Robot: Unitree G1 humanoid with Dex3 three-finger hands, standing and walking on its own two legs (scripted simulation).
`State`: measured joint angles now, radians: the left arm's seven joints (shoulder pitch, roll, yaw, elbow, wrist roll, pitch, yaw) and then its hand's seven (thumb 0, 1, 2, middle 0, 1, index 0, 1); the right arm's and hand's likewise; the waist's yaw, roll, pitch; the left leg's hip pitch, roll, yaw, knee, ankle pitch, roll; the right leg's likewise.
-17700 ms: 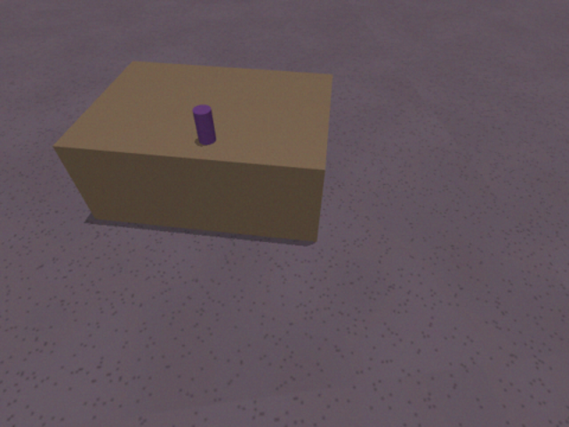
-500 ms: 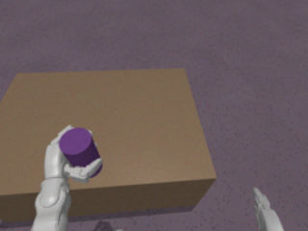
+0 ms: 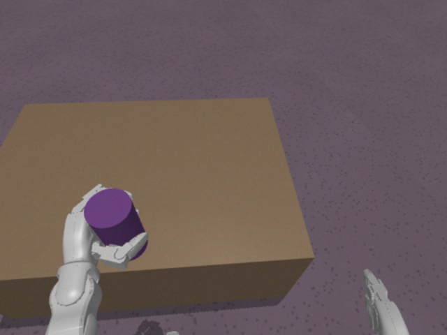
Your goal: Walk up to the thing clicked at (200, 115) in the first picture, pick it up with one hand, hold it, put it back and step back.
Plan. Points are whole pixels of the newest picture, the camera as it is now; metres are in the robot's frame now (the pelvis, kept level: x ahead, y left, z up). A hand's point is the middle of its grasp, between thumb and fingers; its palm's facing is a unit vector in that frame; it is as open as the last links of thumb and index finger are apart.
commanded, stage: hold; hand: left
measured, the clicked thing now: (119, 227) +0.31 +0.18 +0.04
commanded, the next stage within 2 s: crouch in 0.36 s
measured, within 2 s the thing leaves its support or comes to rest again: neither
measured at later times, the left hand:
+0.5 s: hand (125, 226) +0.32 +0.17 +0.03, palm faces +0.12 -0.99 +0.00, open 9.6 cm
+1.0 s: hand (136, 226) +0.37 +0.18 -0.06, palm faces +0.14 -0.99 +0.01, open 9.5 cm
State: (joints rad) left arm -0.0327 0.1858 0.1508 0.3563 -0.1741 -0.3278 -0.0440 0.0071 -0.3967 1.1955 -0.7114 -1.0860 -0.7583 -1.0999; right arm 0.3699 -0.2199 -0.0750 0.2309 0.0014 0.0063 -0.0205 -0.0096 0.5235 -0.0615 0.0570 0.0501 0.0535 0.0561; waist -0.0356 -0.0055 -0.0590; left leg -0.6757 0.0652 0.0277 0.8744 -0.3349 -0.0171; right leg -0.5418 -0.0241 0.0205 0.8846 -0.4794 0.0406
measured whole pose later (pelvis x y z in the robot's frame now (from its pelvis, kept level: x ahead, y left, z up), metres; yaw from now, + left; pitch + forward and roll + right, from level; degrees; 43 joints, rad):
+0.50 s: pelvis +0.00 +0.00 +0.00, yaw +0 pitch +8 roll -1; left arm -0.04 0.18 0.15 0.38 -0.17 -0.32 -0.04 0.01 -0.40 1.20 -0.71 -1.09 -0.76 -1.10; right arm 0.37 -0.23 -0.09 0.25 0.00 0.01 -0.02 -0.01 0.53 -0.06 0.06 0.05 0.05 0.06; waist -0.04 -0.01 -0.06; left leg -0.66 0.07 0.03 0.86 -0.33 -0.02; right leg -0.54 -0.02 0.03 0.87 -0.48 0.04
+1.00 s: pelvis -0.01 +0.00 -0.03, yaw +0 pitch +16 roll -2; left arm -0.31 0.25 0.27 0.79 -0.13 -0.54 -0.05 0.01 -0.38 1.17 -0.72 -1.07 -0.76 -1.08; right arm 0.39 -0.24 -0.07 0.06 -0.04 0.00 0.04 -0.01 0.54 -0.05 0.06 0.05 0.06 0.06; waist -0.13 -0.06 -0.04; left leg -0.94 0.08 0.01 1.04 -0.38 -0.02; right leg -0.80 -0.01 0.01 1.05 -0.53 0.04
